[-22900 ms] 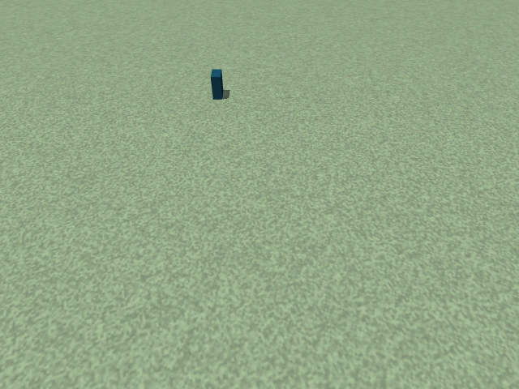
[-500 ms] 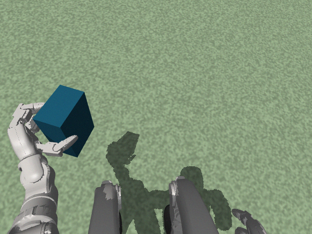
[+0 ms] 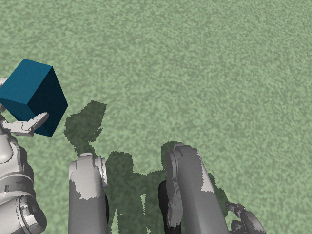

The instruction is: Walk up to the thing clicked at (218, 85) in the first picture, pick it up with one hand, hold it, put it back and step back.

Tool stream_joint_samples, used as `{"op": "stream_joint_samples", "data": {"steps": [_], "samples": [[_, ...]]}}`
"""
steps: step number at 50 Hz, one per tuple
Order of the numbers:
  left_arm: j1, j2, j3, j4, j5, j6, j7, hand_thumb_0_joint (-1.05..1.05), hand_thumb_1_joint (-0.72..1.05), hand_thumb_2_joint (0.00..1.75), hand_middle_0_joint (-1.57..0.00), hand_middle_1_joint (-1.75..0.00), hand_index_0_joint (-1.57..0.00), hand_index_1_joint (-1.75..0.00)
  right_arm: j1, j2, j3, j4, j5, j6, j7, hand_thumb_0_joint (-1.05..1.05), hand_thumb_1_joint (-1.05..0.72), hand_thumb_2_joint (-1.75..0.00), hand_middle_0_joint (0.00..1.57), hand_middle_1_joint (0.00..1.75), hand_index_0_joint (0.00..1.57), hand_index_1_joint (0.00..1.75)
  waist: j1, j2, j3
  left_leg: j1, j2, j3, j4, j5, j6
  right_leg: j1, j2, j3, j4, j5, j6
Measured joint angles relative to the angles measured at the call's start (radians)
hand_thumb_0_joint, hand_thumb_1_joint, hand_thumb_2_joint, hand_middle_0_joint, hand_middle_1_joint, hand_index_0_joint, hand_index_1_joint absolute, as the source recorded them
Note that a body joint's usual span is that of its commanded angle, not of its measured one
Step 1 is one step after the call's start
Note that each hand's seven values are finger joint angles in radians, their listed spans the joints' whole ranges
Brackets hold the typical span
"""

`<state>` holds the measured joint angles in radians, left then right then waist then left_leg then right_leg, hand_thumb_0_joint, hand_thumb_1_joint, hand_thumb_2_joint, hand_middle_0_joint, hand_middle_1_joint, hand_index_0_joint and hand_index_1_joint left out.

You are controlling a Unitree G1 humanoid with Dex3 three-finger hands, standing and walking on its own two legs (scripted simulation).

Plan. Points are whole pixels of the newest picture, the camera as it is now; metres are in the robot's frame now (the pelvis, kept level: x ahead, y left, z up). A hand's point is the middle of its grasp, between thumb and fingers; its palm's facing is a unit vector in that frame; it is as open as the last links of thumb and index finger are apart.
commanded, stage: crouch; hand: left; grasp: from the side
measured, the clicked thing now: (39, 101) +0.46 +0.26 -0.10
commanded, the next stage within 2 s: lower in 0.64 s
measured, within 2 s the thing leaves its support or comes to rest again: neither
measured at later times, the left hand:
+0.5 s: hand (29, 116) +0.44 +0.30 -0.15, palm faces +0.43 -0.90 -0.10, open 11.6 cm
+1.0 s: hand (38, 122) +0.44 +0.30 -0.21, palm faces +0.41 -0.91 -0.09, open 11.6 cm
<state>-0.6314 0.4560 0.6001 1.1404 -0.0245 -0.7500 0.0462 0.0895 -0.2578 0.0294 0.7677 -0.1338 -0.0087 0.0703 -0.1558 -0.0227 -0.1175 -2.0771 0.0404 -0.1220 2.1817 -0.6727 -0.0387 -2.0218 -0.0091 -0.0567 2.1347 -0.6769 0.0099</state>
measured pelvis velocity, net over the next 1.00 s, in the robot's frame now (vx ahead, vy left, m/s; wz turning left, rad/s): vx -0.01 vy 0.01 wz -0.09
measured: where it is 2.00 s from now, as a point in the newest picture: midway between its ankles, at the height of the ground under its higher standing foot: (136, 225)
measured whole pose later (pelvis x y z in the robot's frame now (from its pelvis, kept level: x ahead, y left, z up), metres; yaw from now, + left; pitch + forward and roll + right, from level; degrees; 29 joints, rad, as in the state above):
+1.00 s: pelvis -0.01 +0.01 -0.10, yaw -5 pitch +23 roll -10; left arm -0.65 0.64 0.67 1.25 -0.02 -0.81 0.00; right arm 0.00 -0.32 0.21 0.70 -0.22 0.03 0.11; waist -0.21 -0.10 0.11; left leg -2.27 0.02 -0.24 2.52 -0.67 -0.04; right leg -2.17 0.02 -0.12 2.39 -0.65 0.04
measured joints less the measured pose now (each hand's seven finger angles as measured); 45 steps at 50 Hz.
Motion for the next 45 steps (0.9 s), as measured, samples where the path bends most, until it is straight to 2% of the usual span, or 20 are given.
{"op": "stream_joint_samples", "data": {"steps": [6,22,39,45], "samples": [[-0.031,0.036,0.015,0.026,0.017,0.008,-0.008,0.00,-0.61,0.97,-0.67,-1.18,-0.64,-1.15,-0.007,-0.009,0.012,-0.008,-0.009,0.007,0.001,0.00,-0.93,-0.91,0.20,0.30,0.20,0.30,-0.006,-0.004,0.027,-0.065,-0.005,-0.008,0.076,0.008,0.003,-0.060,0.002,0.001,0.070,0.009,0.007],[-0.017,0.085,0.040,0.014,0.022,0.018,-0.044,0.00,-0.61,0.96,-0.67,-1.19,-0.64,-1.16,-0.033,-0.032,0.062,-0.024,-0.034,0.021,0.011,0.00,-0.91,-0.90,0.20,0.30,0.20,0.30,-0.018,-0.024,0.099,-0.157,-0.017,-0.048,0.211,0.006,-0.002,-0.135,0.007,-0.022,0.183,0.011,0.014],[0.004,0.123,0.046,0.008,0.009,-0.001,-0.060,-0.01,-0.61,0.94,-0.68,-1.20,-0.65,-1.16,-0.058,-0.056,0.110,-0.048,-0.059,0.038,0.028,0.00,-0.91,-0.90,0.20,0.30,0.20,0.30,-0.028,-0.046,0.161,-0.186,-0.025,-0.085,0.287,0.005,-0.004,-0.149,0.015,-0.046,0.235,0.019,0.022],[-0.008,0.146,0.050,0.067,-0.003,-0.033,-0.058,-0.01,-0.61,0.91,-0.68,-1.20,-0.65,-1.17,-0.072,-0.062,0.144,-0.052,-0.067,0.039,0.035,0.00,-0.91,-0.90,0.20,0.30,0.20,0.30,-0.035,-0.057,0.185,-0.193,-0.025,-0.097,0.310,0.006,-0.002,-0.151,0.021,-0.055,0.247,0.025,0.027]]}}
